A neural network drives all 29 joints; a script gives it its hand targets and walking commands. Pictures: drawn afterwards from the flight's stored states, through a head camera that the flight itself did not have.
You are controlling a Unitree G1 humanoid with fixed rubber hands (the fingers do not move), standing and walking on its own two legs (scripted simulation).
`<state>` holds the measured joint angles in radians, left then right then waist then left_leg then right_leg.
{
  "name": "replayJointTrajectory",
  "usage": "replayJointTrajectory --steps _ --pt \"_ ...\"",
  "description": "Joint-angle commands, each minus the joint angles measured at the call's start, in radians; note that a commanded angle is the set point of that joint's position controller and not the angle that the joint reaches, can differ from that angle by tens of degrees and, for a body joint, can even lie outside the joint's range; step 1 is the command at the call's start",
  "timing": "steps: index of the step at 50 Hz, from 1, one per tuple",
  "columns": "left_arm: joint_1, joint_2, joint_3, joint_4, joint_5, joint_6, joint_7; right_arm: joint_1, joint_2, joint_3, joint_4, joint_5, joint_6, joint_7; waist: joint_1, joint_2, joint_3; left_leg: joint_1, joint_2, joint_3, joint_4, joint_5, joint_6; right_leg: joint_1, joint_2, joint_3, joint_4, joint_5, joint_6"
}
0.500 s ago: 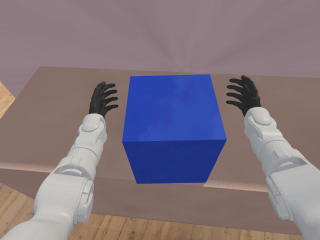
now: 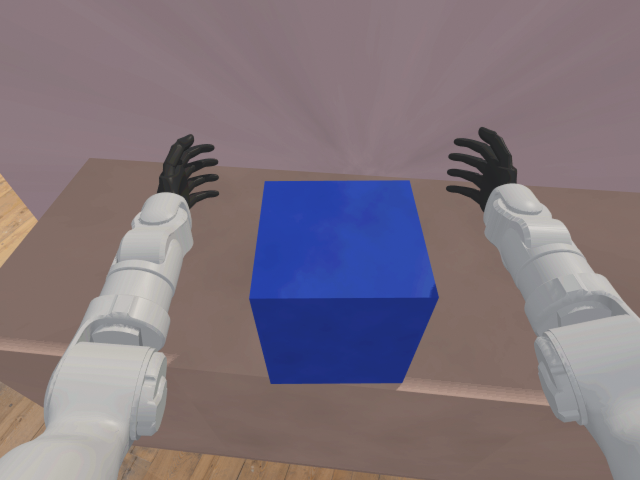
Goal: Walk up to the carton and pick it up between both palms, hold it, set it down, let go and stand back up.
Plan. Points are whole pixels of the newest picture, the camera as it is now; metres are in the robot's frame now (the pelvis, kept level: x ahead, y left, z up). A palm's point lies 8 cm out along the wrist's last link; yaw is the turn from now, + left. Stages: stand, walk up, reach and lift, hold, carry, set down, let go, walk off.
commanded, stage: set down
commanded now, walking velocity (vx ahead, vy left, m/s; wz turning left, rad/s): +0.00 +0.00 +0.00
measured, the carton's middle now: (336, 287) +0.41 +0.05 -0.01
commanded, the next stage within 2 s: none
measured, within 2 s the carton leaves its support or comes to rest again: neither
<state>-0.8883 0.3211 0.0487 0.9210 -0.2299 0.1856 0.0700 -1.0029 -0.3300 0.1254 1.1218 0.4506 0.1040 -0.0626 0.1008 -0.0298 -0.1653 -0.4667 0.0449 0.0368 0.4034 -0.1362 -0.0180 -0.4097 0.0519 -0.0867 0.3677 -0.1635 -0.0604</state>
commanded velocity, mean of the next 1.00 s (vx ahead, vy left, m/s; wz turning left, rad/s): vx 0.00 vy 0.00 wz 0.00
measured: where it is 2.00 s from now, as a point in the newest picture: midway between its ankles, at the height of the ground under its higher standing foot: outside the picture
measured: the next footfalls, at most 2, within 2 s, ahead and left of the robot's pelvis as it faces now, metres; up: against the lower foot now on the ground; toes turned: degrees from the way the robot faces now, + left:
none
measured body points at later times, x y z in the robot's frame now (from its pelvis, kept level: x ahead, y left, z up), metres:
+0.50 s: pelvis +0.00 +0.00 +0.01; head +0.03 +0.01 +0.45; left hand +0.35 +0.26 +0.08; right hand +0.41 -0.15 +0.08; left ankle +0.03 +0.13 -0.74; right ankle +0.00 -0.07 -0.74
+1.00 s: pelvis +0.01 +0.01 +0.01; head +0.02 +0.02 +0.46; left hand +0.29 +0.25 +0.03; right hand +0.33 -0.17 +0.04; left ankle +0.03 +0.13 -0.74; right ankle +0.00 -0.07 -0.74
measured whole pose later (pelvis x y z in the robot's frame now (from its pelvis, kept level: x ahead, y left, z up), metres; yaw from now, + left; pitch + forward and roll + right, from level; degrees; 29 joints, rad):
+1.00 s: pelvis +0.01 +0.01 +0.01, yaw +0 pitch +2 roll +0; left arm -0.07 0.18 0.10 0.32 -0.12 0.05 0.06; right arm -0.16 -0.19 0.03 0.49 0.27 -0.07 0.00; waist 0.06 -0.04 -0.03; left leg -0.23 0.02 0.05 0.35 -0.15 -0.01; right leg -0.19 0.03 -0.07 0.34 -0.19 -0.05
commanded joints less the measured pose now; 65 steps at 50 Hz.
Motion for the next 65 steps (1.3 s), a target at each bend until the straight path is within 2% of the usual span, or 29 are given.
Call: replayJointTrajectory --steps 1,7,12,18,22,30,35,47,57,61,62,65 --pt "-0.407 0.16 0.054 -0.284 0.021 0.063 -0.004 -0.433 -0.188 -0.045 -0.232 0.001 0.016 -0.005 0.004 0.037 -0.507 0.358 -0.028 -0.014 0.02 0.382 -0.011 0.263 -0.014 0.07 -0.024 0.285 0.093" --pt "-0.203 0.133 0.124 -0.384 0.095 0.149 -0.035 -0.261 -0.145 -0.042 -0.295 -0.016 0.05 -0.002 0.01 0.017 -0.374 0.385 -0.037 -0.005 -0.019 0.396 -0.001 0.36 -0.012 0.073 -0.045 0.306 0.098" --pt "-0.03 0.088 0.16 -0.504 0.137 0.105 -0.057 -0.085 -0.08 -0.072 -0.418 -0.07 0.003 -0.004 -0.01 0.021 -0.285 0.371 -0.05 0.004 -0.04 0.384 -0.006 0.412 -0.013 0.078 -0.055 0.297 0.09" --pt "0.002 0.086 0.135 -0.717 0.1 0.026 -0.038 -0.039 -0.071 -0.162 -0.645 -0.142 -0.069 -0.007 -0.038 0.072 -0.337 0.408 -0.054 0.0 -0.016 0.375 -0.015 0.337 -0.01 0.08 -0.063 0.215 0.073" --pt "0.067 0.085 0.115 -0.782 0.065 0.013 -0.021 0.027 -0.07 -0.185 -0.729 -0.165 -0.074 -0.001 -0.05 0.069 -0.383 0.435 -0.046 -0.009 -0.005 0.348 -0.003 0.296 -0.016 0.086 -0.063 0.172 0.063" --pt "0.279 0.025 0.145 -0.728 0.101 0.008 -0.031 0.242 -0.014 -0.144 -0.69 -0.166 -0.069 0.01 -0.026 0.021 -0.25 0.407 -0.046 -0.013 -0.037 0.31 0.019 0.312 -0.031 0.102 -0.079 0.107 0.064" --pt "0.369 -0.013 0.143 -0.709 0.127 -0.038 -0.036 0.344 0.015 -0.139 -0.7 -0.175 -0.101 0.022 -0.027 0.012 -0.152 0.39 -0.055 -0.009 -0.056 0.265 0.022 0.297 -0.038 0.109 -0.096 0.064 0.059" --pt "0.553 -0.016 0.081 -0.815 0.106 -0.202 -0.01 0.568 0.013 -0.146 -0.836 -0.183 -0.231 0.062 -0.045 0.035 -0.188 0.403 -0.055 -0.013 -0.033 0.301 0.013 0.305 -0.047 0.119 -0.065 0.151 0.049" --pt "0.721 -0.068 0.041 -0.72 0.12 -0.315 0.011 0.766 0.03 -0.13 -0.782 -0.193 -0.312 0.096 -0.044 0.018 -0.071 0.443 -0.041 -0.026 -0.04 0.272 0.014 0.232 -0.05 0.124 -0.096 0.061 0.024" --pt "0.768 -0.077 0.029 -0.709 0.128 -0.361 0.022 0.819 0.025 -0.127 -0.777 -0.195 -0.36 0.104 -0.043 0.022 -0.051 0.446 -0.037 -0.024 -0.036 0.274 0.009 0.23 -0.048 0.122 -0.091 0.061 0.014" --pt "0.818 -0.109 -0.003 -0.675 0.13 -0.371 0.024 0.874 0.019 -0.116 -0.715 -0.18 -0.377 0.11 -0.042 0.036 -0.028 0.442 -0.035 -0.041 -0.038 0.273 0.005 0.215 -0.035 0.113 -0.085 0.084 0.014" --pt "0.902 -0.108 -0.004 -0.678 0.144 -0.435 0.027 0.962 0.017 -0.109 -0.702 -0.169 -0.456 0.116 -0.044 0.031 -0.044 0.458 -0.035 -0.041 -0.02 0.308 0.0 0.224 -0.034 0.113 -0.073 0.129 0.014"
